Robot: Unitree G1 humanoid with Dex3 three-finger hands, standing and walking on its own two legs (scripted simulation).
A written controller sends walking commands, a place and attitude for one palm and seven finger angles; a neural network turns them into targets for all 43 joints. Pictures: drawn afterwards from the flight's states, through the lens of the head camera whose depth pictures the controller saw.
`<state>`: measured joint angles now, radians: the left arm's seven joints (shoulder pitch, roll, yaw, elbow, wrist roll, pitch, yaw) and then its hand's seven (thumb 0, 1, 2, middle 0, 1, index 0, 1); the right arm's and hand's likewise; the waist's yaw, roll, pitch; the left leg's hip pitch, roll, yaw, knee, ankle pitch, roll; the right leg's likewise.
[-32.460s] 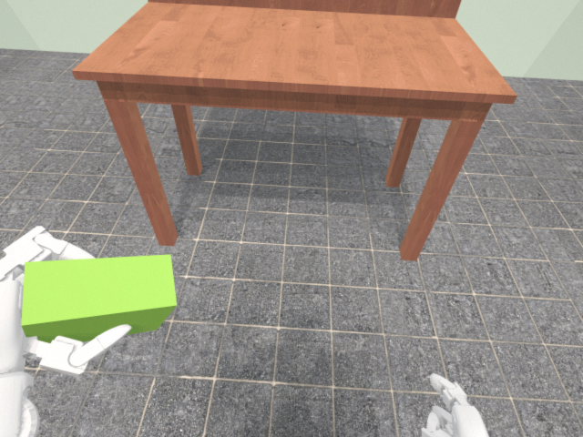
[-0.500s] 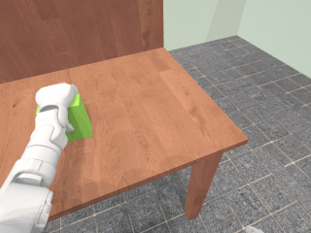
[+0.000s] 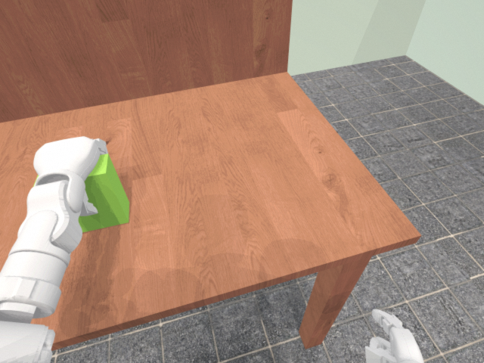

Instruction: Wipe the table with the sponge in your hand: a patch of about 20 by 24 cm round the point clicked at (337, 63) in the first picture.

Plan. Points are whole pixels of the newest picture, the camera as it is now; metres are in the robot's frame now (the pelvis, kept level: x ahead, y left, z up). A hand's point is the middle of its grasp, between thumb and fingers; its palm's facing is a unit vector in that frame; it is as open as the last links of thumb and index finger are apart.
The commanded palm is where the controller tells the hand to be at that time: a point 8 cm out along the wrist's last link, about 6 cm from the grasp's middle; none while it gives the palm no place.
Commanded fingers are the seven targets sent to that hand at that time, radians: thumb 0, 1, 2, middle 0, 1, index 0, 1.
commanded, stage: wipe back along the first lane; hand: left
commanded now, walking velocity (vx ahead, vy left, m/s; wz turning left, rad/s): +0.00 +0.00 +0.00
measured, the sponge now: (92, 203) +0.35 +0.32 +0.07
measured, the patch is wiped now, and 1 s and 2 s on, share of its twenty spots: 0.95 0.95 0.95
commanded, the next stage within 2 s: lift the sponge slowly off the table in 1.64 s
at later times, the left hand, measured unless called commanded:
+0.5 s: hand (79, 202) +0.31 +0.31 +0.12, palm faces +0.01 -0.03 -1.00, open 9.8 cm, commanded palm +0.28 +0.30 +0.16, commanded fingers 0.00 0.10 1.30 -1.20 -1.60 -1.20 -1.60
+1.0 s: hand (72, 225) +0.27 +0.29 +0.12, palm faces +0.05 -0.04 -1.00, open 9.7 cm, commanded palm +0.23 +0.28 +0.15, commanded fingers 0.00 0.10 1.30 -1.20 -1.60 -1.20 -1.60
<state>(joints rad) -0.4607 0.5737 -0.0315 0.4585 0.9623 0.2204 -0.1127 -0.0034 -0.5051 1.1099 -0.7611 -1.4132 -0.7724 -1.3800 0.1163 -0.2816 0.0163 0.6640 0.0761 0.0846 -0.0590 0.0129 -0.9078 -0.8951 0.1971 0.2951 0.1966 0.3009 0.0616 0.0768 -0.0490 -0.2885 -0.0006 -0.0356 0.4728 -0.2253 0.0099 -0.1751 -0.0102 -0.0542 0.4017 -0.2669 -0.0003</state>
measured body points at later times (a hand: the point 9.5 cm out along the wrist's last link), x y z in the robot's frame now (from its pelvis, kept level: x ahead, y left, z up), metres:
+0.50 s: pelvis -0.01 +0.00 +0.00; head -0.02 -0.03 +0.45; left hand +0.31 +0.30 +0.17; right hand +0.17 -0.24 -0.11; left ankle +0.01 +0.11 -0.74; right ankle -0.04 -0.12 -0.74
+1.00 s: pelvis -0.02 -0.01 +0.00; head -0.04 -0.04 +0.44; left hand +0.26 +0.29 +0.17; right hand +0.20 -0.24 -0.09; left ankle +0.01 +0.11 -0.74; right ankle -0.04 -0.12 -0.74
